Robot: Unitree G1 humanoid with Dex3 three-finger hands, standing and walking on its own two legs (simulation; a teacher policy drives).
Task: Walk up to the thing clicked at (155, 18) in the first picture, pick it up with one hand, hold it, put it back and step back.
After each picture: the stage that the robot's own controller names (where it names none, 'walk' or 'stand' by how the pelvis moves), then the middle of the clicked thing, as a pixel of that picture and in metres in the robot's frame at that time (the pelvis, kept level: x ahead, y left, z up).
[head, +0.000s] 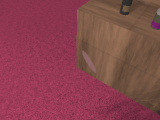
stand; (159, 19) +0.88 -0.47 -0.05
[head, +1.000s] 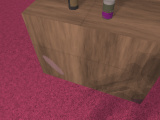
walk; (108, 8) +0.87 -0.09 -0.01
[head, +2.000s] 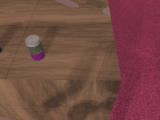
stand; (35, 48) +0.56 +0.27 -0.03
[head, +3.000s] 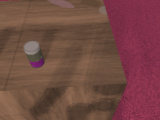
walk; (34, 55) +0.51 +0.24 -0.04
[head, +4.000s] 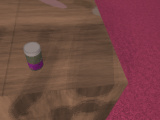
stand; (34, 56) +0.49 +0.21 -0.04
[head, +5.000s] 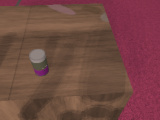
stand; (39, 63) +0.48 +0.21 -0.05
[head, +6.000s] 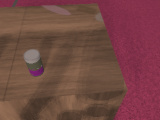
stand; (34, 63) +0.49 +0.23 -0.05
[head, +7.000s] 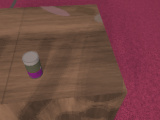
stand; (33, 65) +0.47 +0.23 -0.05
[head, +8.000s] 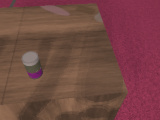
rise first; (33, 65) +0.47 +0.23 -0.05
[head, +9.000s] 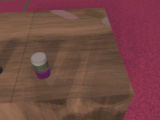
rise first; (41, 66) +0.47 +0.23 -0.04
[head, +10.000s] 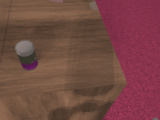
go down; (27, 56) +0.48 +0.21 -0.03
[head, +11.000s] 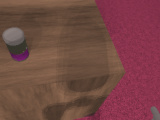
go down; (17, 45) +0.49 +0.21 +0.01
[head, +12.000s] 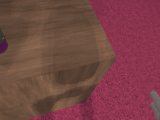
close in; out of the picture +0.49 +0.23 +0.04
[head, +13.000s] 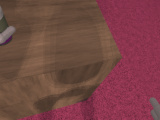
close; out of the picture +0.51 +0.22 +0.05
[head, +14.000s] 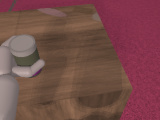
lift; (27, 57) +0.35 +0.17 +0.17
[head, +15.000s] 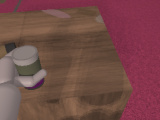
hold; (29, 68) +0.32 +0.17 +0.15
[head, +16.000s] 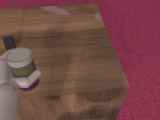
hold; (24, 69) +0.32 +0.19 +0.13
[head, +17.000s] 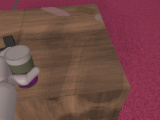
hold; (22, 67) +0.33 +0.19 +0.13
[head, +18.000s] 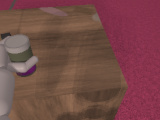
crouch; (21, 56) +0.37 +0.20 +0.14
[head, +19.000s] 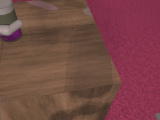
lower; (6, 21) +0.47 +0.22 +0.19
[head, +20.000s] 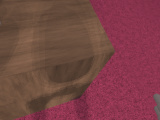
lower; out of the picture +0.53 +0.23 +0.07
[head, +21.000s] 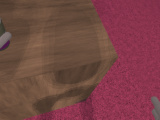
lower; out of the picture +0.50 +0.22 +0.05
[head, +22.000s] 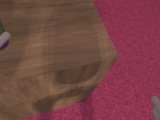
lower; out of the picture +0.50 +0.22 +0.05
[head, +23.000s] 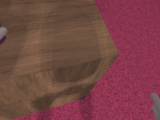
lower; out of the picture +0.51 +0.23 +0.05
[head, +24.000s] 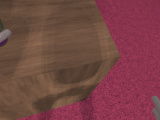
open; out of the picture +0.50 +0.23 +0.05
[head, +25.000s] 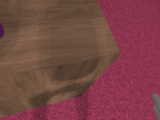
rise; out of the picture +0.50 +0.23 +0.06
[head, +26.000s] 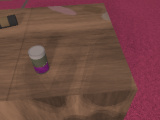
sink last; (39, 60) +0.49 +0.22 +0.00
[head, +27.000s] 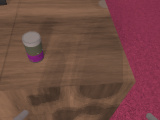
stand; (33, 47) +0.49 +0.22 +0.01
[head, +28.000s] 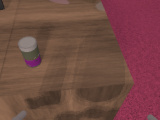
stand; (30, 52) +0.48 +0.23 +0.02
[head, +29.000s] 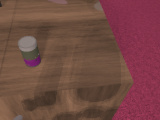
stand; (30, 52) +0.49 +0.22 +0.02
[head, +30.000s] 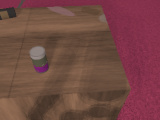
stand; (39, 60) +0.51 +0.22 -0.04
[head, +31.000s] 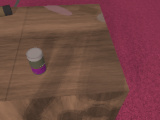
stand; (37, 61) +0.49 +0.22 -0.05
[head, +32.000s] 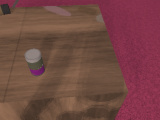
stand; (35, 62) +0.49 +0.23 -0.05
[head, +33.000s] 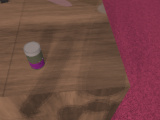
walk; (34, 56) +0.49 +0.23 -0.04
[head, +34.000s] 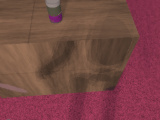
walk; (54, 10) +0.72 +0.16 -0.02
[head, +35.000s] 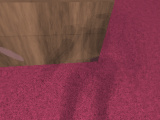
walk; out of the picture +1.07 +0.23 -0.03
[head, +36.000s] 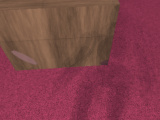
stand; out of the picture +1.12 +0.20 -0.03
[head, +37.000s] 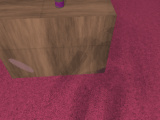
stand; out of the picture +1.10 +0.19 -0.05
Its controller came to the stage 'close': yes
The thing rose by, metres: 0.23
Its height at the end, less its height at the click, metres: +0.00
